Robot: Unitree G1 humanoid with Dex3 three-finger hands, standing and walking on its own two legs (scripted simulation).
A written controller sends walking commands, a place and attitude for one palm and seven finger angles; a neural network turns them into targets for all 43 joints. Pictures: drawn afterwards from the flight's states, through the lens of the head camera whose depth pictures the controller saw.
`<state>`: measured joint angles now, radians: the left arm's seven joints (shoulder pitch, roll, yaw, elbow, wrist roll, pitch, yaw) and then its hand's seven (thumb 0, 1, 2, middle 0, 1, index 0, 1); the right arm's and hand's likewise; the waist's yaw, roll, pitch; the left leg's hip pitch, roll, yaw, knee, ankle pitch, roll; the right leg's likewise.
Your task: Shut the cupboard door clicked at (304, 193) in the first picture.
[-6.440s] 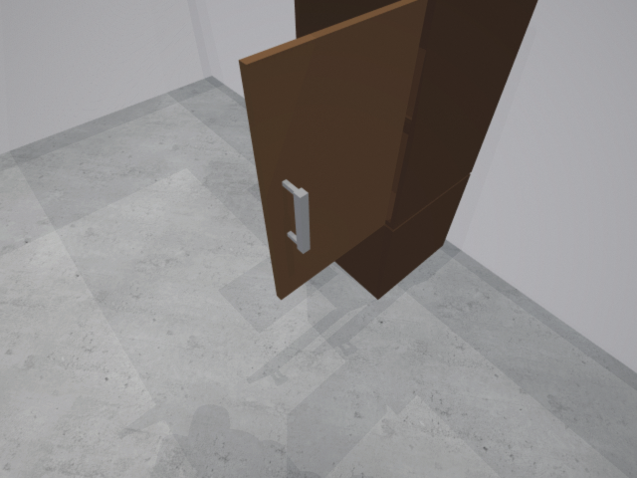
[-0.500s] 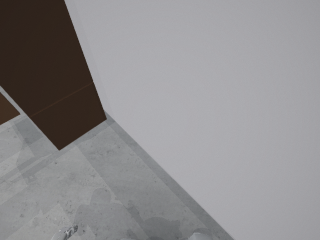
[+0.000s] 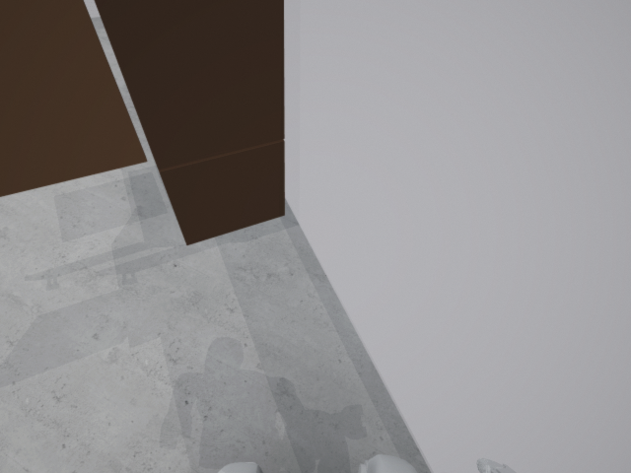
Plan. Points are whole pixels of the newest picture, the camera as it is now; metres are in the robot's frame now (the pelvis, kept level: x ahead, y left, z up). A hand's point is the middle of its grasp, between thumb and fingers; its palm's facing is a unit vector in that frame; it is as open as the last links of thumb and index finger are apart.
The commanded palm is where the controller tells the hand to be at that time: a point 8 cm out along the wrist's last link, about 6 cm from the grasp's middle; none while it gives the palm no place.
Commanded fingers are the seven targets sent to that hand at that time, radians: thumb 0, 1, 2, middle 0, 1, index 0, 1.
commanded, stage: turn to face it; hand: left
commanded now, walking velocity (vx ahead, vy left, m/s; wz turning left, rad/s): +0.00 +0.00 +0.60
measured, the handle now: out of the picture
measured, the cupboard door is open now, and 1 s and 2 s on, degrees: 90 90 90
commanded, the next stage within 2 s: take the last steps up to it in 0.72 s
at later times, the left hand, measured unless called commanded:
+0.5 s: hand out of the picture +0.01 +0.16 -0.15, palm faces +0.31 -0.92 -0.22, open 7.4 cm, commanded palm none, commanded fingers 0.00 0.90 0.90 -0.20 -0.30 -0.20 -0.30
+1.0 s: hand out of the picture +0.00 +0.15 -0.14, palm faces +0.47 -0.85 -0.26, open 7.4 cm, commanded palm none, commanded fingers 0.00 0.90 0.90 -0.20 -0.30 -0.20 -0.30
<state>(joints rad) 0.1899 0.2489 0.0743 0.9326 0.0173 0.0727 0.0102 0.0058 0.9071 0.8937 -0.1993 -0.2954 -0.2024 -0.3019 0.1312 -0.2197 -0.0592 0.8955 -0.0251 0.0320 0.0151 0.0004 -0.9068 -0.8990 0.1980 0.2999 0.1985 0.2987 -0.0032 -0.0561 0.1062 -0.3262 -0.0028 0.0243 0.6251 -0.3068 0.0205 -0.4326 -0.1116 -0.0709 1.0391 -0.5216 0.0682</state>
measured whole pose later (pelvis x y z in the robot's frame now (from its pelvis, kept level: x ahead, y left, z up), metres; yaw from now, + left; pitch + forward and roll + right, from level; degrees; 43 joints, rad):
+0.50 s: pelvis +0.01 -0.04 +0.01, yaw +18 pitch +0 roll +2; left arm 0.23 0.19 0.04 0.91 0.03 0.01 0.01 0.00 0.91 0.89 -0.20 -0.30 -0.20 -0.30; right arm 0.11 -0.23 -0.07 0.93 -0.01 0.07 0.03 0.00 -0.91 -0.90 0.20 0.30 0.20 0.30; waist 0.00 -0.04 0.12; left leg -0.36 0.00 0.06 0.78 -0.45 -0.05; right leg -0.20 -0.13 -0.18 0.55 -0.33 0.01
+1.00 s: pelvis +0.03 -0.05 +0.01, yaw +27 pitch +0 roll +1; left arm 0.22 0.17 0.05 0.96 0.02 -0.01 0.00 0.00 0.91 0.89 -0.20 -0.29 -0.20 -0.30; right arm 0.19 -0.22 -0.06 1.01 -0.02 0.07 0.02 0.00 -0.91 -0.90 0.20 0.30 0.20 0.30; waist 0.00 0.04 0.08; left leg -0.44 -0.02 -0.03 0.99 -0.43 -0.01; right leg -0.20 -0.05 -0.08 0.54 -0.34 -0.01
